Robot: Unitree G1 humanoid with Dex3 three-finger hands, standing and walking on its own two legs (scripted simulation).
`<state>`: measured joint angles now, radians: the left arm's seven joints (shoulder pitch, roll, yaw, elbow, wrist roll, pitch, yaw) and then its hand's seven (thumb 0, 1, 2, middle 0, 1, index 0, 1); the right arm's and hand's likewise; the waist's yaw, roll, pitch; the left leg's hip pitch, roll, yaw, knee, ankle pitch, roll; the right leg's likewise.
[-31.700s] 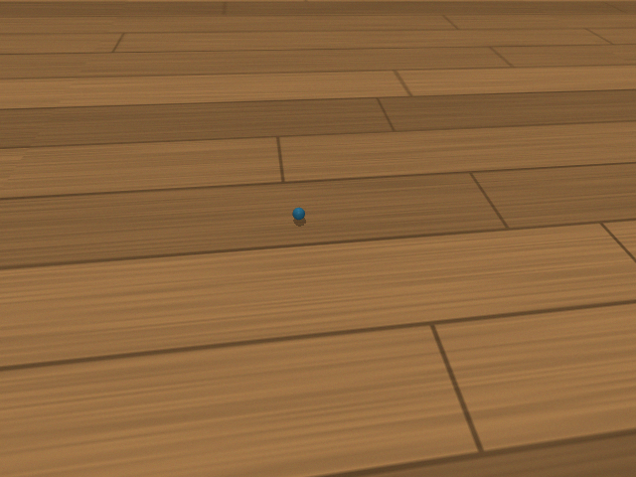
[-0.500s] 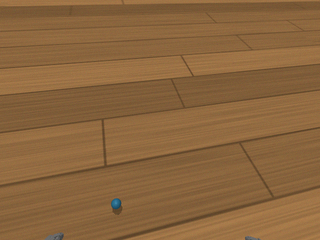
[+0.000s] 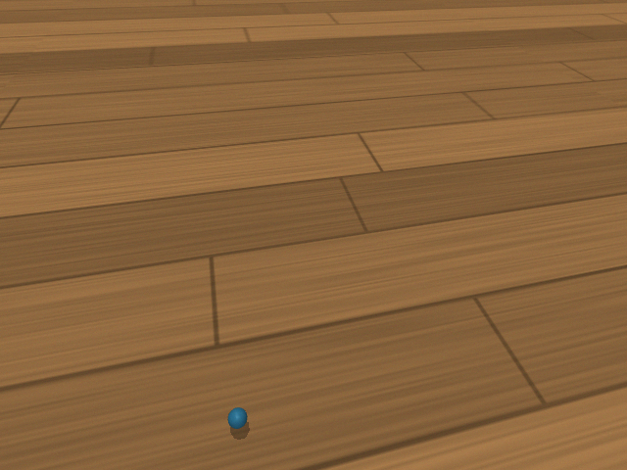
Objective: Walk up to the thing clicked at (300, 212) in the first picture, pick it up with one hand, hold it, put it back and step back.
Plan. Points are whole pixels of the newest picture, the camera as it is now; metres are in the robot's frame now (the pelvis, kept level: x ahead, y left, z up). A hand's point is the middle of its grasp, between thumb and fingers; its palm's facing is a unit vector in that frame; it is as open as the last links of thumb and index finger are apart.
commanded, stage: stand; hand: left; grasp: from above
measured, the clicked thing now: (237, 418) +0.46 +0.21 -0.75
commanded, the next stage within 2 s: step back in 1.74 s
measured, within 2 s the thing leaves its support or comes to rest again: neither
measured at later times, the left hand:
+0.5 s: hand out of the picture +0.05 +0.21 -0.16, palm faces +0.01 -0.95 -0.32, open 7.4 cm
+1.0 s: hand out of the picture +0.09 +0.20 -0.16, palm faces +0.01 -0.95 -0.32, open 7.4 cm
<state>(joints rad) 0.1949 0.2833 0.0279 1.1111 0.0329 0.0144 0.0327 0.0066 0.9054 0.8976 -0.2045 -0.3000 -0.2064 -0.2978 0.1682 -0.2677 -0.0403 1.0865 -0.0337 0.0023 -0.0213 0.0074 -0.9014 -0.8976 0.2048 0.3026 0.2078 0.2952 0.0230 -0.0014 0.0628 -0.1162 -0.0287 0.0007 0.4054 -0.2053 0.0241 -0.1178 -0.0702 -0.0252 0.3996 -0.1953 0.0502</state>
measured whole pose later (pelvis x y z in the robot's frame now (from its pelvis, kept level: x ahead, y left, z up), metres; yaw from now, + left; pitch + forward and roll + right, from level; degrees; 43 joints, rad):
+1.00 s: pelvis +0.02 -0.04 +0.00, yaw -1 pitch -3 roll +0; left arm 0.11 0.28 0.03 1.15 0.01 0.00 0.02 0.01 0.90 0.90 -0.21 -0.30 -0.21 -0.30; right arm 0.12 -0.30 -0.02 1.14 -0.02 -0.01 -0.02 0.01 -0.90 -0.90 0.20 0.30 0.21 0.30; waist 0.01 0.01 0.06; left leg -0.07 0.03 0.00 0.32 -0.19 -0.03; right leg -0.09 -0.01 -0.03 0.34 -0.19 0.00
